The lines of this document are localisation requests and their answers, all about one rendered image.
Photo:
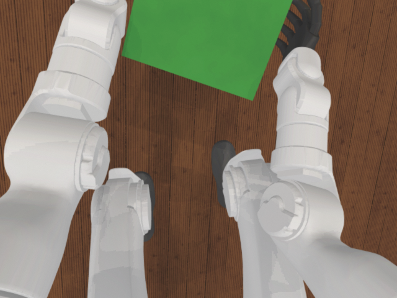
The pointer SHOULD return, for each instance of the right robot foot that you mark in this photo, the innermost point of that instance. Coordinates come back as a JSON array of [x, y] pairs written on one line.
[[222, 152]]

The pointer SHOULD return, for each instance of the right robot forearm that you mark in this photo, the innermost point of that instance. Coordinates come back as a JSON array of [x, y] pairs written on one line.
[[303, 121]]

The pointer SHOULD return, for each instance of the robot left thigh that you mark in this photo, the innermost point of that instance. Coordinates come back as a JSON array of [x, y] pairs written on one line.
[[116, 263]]

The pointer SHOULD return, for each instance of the left robot forearm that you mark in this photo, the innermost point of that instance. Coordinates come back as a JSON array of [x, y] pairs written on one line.
[[77, 80]]

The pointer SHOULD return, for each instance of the right robot hand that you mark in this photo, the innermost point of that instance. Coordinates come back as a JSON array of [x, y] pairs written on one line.
[[306, 31]]

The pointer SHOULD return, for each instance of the carton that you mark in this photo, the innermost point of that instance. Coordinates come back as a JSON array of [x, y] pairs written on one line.
[[225, 44]]

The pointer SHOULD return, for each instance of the left robot upper arm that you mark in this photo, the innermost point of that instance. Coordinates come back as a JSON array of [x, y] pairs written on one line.
[[51, 161]]

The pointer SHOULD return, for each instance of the right robot upper arm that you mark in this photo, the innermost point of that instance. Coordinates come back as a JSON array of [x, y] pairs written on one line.
[[305, 222]]

